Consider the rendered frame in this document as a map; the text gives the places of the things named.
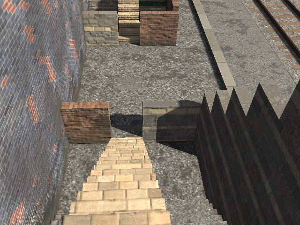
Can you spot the stairs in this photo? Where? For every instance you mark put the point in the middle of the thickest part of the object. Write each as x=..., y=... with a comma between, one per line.
x=121, y=190
x=129, y=21

